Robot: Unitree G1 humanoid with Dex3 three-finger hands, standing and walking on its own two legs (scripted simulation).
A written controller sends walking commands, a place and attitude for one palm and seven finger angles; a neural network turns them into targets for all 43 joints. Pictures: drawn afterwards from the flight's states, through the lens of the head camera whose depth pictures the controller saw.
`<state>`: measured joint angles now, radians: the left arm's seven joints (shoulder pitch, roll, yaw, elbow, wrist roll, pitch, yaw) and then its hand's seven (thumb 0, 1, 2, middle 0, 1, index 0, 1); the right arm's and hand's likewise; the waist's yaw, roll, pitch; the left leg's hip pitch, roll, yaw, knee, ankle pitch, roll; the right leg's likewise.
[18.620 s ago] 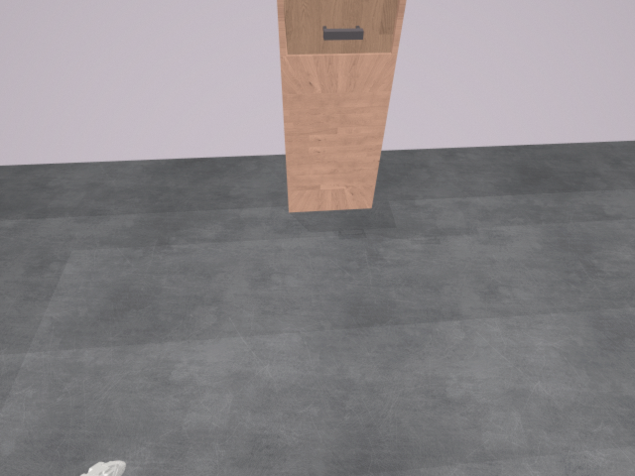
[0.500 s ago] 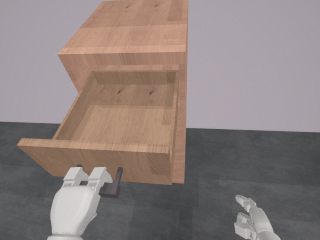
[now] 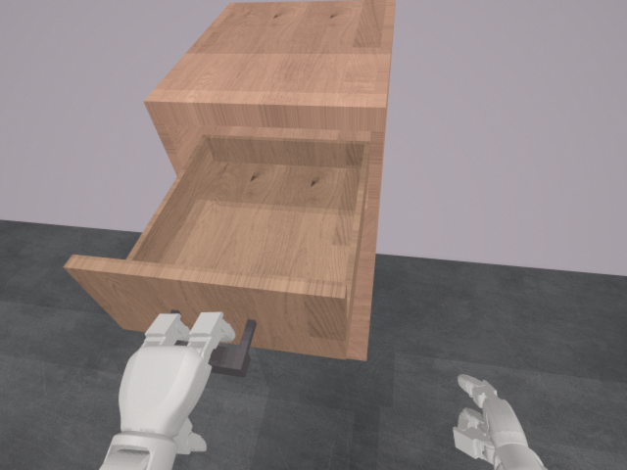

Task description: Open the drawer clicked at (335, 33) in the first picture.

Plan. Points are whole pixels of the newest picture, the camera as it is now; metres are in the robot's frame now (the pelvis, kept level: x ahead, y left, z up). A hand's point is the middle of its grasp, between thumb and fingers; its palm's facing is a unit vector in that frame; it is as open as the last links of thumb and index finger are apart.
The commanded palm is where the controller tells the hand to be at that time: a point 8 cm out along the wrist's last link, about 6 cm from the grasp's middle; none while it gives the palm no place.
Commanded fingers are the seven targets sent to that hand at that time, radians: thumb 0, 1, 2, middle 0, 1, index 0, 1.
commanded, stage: lift the hand off the handle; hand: left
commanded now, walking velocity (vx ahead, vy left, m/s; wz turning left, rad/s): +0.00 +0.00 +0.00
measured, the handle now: (204, 339) +0.25 +0.18 +0.05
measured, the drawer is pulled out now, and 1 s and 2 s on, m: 0.30 0.30 0.30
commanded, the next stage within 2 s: draw the hand back to the body in 1.64 s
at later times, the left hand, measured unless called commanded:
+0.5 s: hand (195, 376) +0.21 +0.18 +0.04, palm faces +0.05 -0.14 -0.99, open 13.7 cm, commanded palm +0.18 +0.19 +0.10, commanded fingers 0.00 -0.50 0.30 -0.30 -1.20 -0.30 -1.20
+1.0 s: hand (163, 348) +0.21 +0.20 +0.10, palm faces +0.08 -0.16 -0.98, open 13.4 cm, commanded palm +0.17 +0.19 +0.17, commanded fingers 0.00 -0.50 0.30 -0.30 -1.20 -0.30 -1.20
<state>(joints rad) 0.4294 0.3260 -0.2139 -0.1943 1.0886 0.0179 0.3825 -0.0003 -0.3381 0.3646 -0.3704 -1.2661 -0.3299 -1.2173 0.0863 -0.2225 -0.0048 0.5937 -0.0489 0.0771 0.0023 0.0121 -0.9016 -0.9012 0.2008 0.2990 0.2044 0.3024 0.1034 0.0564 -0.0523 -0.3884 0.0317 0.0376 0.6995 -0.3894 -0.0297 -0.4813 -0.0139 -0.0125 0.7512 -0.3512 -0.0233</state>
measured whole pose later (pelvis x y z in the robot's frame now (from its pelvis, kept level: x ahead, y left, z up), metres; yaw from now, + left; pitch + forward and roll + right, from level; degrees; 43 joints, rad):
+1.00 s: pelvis +0.00 +0.02 +0.02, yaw +0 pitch -1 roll +1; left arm 0.32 0.38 -0.22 -0.34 0.99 0.13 0.15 0.00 -0.49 0.30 -0.35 -1.21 -0.40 -1.24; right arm 0.06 -0.24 0.02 0.62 -0.02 0.11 0.01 0.01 -0.90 -0.90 0.20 0.30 0.20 0.30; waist 0.13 0.10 -0.01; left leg -0.19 0.02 0.04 0.50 -0.30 -0.01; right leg -0.27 -0.02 -0.02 0.54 -0.26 0.00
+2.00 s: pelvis -0.01 +0.00 +0.03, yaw +0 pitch -4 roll +1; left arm 0.25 0.52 -0.04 -0.53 0.82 0.20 -0.04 0.00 -0.49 0.30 -0.32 -1.20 -0.32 -1.20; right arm 0.04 -0.28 0.05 0.60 0.03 0.16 0.02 0.01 -0.90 -0.90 0.20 0.30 0.20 0.30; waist 0.11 0.14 0.01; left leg -0.11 0.03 0.03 0.42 -0.24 -0.03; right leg -0.19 -0.01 -0.03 0.46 -0.21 -0.01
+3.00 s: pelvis +0.03 +0.02 +0.03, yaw +2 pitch -3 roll -1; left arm 0.47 0.36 0.33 -0.59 -0.05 -0.11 0.11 0.00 0.35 0.66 -0.25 -0.65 -0.25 -0.65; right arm 0.16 -0.21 0.02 0.64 -0.02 -0.12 -0.07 0.01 -0.90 -0.90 0.20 0.30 0.21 0.30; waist 0.07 0.05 0.03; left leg -0.06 0.02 0.00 0.42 -0.31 -0.01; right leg -0.10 -0.02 -0.05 0.40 -0.25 0.01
